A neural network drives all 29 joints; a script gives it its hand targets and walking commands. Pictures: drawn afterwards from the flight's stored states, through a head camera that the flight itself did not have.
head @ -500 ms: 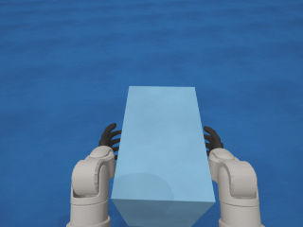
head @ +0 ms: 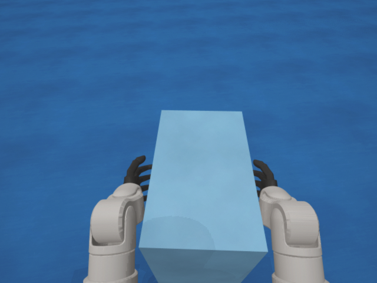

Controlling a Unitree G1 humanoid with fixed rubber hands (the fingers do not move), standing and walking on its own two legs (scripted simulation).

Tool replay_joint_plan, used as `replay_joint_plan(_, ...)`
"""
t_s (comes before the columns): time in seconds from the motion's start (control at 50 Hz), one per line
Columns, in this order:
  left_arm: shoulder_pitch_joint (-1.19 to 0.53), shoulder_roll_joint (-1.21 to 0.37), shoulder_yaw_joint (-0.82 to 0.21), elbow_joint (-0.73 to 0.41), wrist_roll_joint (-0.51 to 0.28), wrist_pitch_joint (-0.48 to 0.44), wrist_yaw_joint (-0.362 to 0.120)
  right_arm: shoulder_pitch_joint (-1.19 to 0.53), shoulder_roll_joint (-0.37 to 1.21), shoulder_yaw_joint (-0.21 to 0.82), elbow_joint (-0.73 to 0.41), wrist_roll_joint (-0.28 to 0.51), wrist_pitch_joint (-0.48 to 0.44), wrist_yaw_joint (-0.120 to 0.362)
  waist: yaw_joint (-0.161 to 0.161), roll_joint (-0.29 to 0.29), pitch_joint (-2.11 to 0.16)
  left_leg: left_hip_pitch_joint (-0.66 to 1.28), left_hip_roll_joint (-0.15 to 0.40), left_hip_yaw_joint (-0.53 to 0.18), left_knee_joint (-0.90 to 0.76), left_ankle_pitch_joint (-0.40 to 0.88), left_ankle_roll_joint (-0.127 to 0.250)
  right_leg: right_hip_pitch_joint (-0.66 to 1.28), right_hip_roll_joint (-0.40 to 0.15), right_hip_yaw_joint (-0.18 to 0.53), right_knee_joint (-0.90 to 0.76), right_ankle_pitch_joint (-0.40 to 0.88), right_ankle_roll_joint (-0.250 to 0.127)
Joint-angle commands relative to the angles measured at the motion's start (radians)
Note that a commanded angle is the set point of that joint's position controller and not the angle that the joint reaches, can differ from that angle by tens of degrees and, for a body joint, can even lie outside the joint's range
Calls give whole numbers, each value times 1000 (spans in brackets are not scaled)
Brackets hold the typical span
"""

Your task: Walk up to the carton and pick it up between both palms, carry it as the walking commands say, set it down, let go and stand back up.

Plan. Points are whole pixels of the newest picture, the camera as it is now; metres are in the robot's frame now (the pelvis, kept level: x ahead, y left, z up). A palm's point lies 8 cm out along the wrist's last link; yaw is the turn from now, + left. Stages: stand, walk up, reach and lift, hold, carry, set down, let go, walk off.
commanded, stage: carry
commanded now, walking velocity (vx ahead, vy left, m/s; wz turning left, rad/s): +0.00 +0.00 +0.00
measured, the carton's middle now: (199, 201) +0.29 +0.00 +0.04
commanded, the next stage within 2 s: none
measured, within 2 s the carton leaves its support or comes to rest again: neither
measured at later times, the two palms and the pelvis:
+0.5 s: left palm (131, 192) +0.28 +0.14 +0.09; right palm (262, 195) +0.28 -0.12 +0.08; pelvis +0.00 +0.00 +0.00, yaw +0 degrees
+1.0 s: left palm (130, 191) +0.28 +0.14 +0.09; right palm (260, 194) +0.28 -0.12 +0.08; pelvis +0.00 +0.01 +0.00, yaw +0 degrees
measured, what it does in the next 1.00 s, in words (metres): stands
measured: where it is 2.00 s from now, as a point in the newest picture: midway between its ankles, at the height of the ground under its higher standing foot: outside the picture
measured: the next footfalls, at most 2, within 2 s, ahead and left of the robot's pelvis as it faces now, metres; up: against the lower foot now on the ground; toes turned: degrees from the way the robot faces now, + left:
none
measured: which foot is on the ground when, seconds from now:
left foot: down 0.00-1.00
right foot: down 0.00-1.00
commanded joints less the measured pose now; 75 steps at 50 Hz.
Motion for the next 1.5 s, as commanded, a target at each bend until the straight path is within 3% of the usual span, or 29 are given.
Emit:
replay_joint_plan(0.0, -494, -970, -536, -173, -289, -64, -128, -587, 993, 545, -267, 354, -87, 145, -15, -38, -359, 33, -15, -40, -94, -101, 83, 182, -198, 245, -335, -398, 81)
replay_joint_plan(0.04, -532, -963, -538, -197, -291, -70, -135, -568, 1011, 548, -230, 348, -88, 147, -18, -68, -378, 54, -48, 21, -108, -118, 86, 221, -198, 236, -382, -371, 128)
replay_joint_plan(0.08, -522, -991, -543, -206, -299, -78, -136, -586, 1016, 547, -270, 351, -100, 149, -13, -10, -428, 62, -6, -45, -125, -47, 86, 280, -203, 229, -285, -238, 99)
replay_joint_plan(0.16, -532, -984, -542, -260, -302, -98, -136, -607, 1043, 578, -299, 379, -114, 157, -7, -33, -461, 27, 12, -77, -120, -96, 84, 327, -182, 217, -242, -212, 74)
replay_joint_plan(0.18, -501, -975, -535, -195, -280, -86, -133, -573, 1018, 556, -239, 353, -106, 150, -7, -35, -451, 37, -23, -31, -98, -106, 80, 303, -203, 258, -315, -189, 122)
replay_joint_plan(0.2, -499, -966, -541, -185, -284, -85, -136, -536, 1024, 556, -208, 341, -103, 148, -14, -32, -418, 27, -2, -62, -86, -28, 79, 309, -224, 251, -256, -126, 79)
replay_joint_plan(0.24, -505, -986, -562, -221, -296, -89, -143, -559, 1032, 560, -240, 346, -111, 153, -12, -9, -408, 36, -24, -33, -99, -91, 84, 264, -208, 250, -318, -283, 106)
replay_joint_plan(0.3, -507, -988, -558, -261, -314, -91, -144, -612, 1030, 578, -320, 374, -112, 153, -9, -88, -408, 28, -30, -41, -84, -93, 82, 255, -195, 233, -321, -343, 95)
replay_joint_plan(0.32, -551, -994, -574, -265, -311, -90, -142, -616, 1045, 579, -305, 378, -112, 159, -11, -32, -408, 58, -33, -9, -93, -111, 89, 236, -184, 202, -313, -368, 98)
replay_joint_plan(0.36, -457, -969, -536, -174, -280, -74, -136, -550, 1024, 555, -224, 352, -98, 150, -10, 3, -427, 67, -6, -53, -95, -17, 82, 256, -192, 228, -253, -231, 57)
replay_joint_plan(0.44, -525, -980, -574, -273, -308, -92, -133, -563, 1035, 560, -264, 362, -109, 155, -10, 38, -462, 75, 14, -64, -110, -15, 83, 290, -191, 221, -213, -114, 55)
replay_joint_plan(0.52, -485, -973, -551, -215, -290, -89, -138, -539, 1020, 561, -246, 345, -109, 153, -11, -66, -423, 37, -21, -49, -75, -68, 81, 275, -214, 262, -289, -216, 64)
replay_joint_plan(0.58, -493, -989, -566, -238, -296, -83, -137, -608, 1017, 567, -304, 370, -110, 157, -9, 26, -389, 55, -24, -36, -104, -96, 86, 204, -191, 227, -298, -316, 71)
replay_joint_plan(0.68, -480, -981, -552, -213, -288, -88, -145, -592, 1033, 578, -269, 360, -113, 161, -9, -48, -423, 65, -11, -41, -100, -100, 92, 269, -188, 232, -294, -263, 77)
replay_joint_plan(0.7, -509, -995, -568, -267, -307, -97, -145, -608, 1037, 581, -311, 372, -120, 161, -11, -10, -443, 104, -31, -11, -111, -79, 92, 254, -202, 238, -309, -246, 97)
replay_joint_plan(0.76, -436, -980, -544, -176, -275, -90, -145, -598, 1018, 580, -282, 359, -120, 161, -10, -31, -402, 43, 2, -64, -108, -71, 86, 250, -180, 220, -261, -286, 63)
replay_joint_plan(0.84, -478, -970, -554, -236, -296, -95, -153, -571, 1012, 571, -289, 354, -119, 157, -14, -95, -404, 100, -73, 22, -69, -106, 95, 203, -194, 244, -377, -344, 128)
replay_joint_plan(0.92, -466, -971, -566, -235, -305, -89, -143, -538, 1018, 547, -259, 348, -116, 153, -9, 37, -447, 59, 11, -68, -138, -47, 94, 301, -166, 186, -219, -160, 68)
replay_joint_plan(0.98, -494, -980, -563, -209, -278, -103, -151, -570, 1044, 562, -225, 336, -122, 167, -8, -29, -443, 68, -5, -54, -102, -62, 91, 282, -189, 234, -261, -201, 69)
replay_joint_plan(1.08, -448, -966, -552, -227, -290, -107, -141, -558, 1020, 578, -288, 358, -130, 155, -12, -9, -473, 78, -3, -61, -76, -3, 80, 302, -209, 241, -208, -50, 38)
replay_joint_plan(1.12, -436, -972, -549, -177, -289, -102, -153, -556, 999, 560, -269, 332, -132, 155, -11, -37, -463, 56, -12, -66, -78, -50, 98, 282, -205, 243, -251, -197, 46)
replay_joint_plan(1.2, -489, -966, -569, -274, -305, -112, -140, -555, 1003, 541, -296, 348, -135, 155, -12, 39, -428, 68, -15, -52, -111, -72, 92, 243, -184, 217, -258, -248, 63)
replay_joint_plan(1.22, -426, -950, -527, -156, -262, -107, -142, -552, 998, 551, -222, 336, -134, 161, -12, 17, -427, 67, -3, -59, -91, -18, 82, 259, -198, 221, -225, -154, 46)
replay_joint_plan(1.28, -453, -943, -538, -184, -277, -111, -142, -559, 985, 531, -233, 334, -141, 160, -11, 50, -437, 63, -11, -46, -101, -84, 92, 246, -189, 224, -251, -264, 41)
replay_joint_plan(1.32, -422, -885, -481, -62, -220, -129, -151, -543, 931, 496, -123, 284, -158, 165, -14, -45, -393, 48, -30, -33, -82, -102, 99, 211, -205, 252, -319, -356, 72)
replay_joint_plan(1.36, -500, -955, -547, -252, -301, -137, -146, -593, 1013, 563, -285, 354, -155, 158, -17, -74, -384, 52, -48, -23, -71, -101, 99, 190, -186, 226, -318, -397, 72)
replay_joint_plan(1.44, -429, -953, -515, -162, -279, -123, -145, -568, 1010, 547, -225, 343, -149, 152, -14, -20, -436, 74, -35, -18, -108, -121, 106, 256, -180, 193, -315, -331, 92)
replay_joint_plan(1.46, -425, -852, -411, 2, -199, -153, -155, -554, 914, 446, -31, 267, -178, 164, -14, -44, -426, 76, -73, 27, -84, -123, 103, 250, -189, 221, -368, -331, 135)
replay_joint_plan(1.48, -457, -898, -470, -124, -258, -169, -153, -581, 961, 492, -172, 310, -195, 161, -14, -50, -443, 97, -29, -24, -91, -85, 104, 277, -181, 207, -307, -284, 92)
